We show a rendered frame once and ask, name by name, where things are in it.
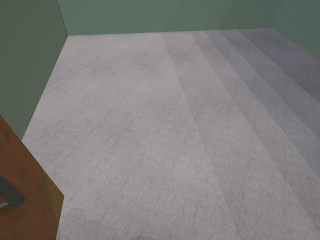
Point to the handle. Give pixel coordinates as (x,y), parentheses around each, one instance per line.
(9,193)

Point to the cupboard door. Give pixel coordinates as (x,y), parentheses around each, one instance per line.
(27,221)

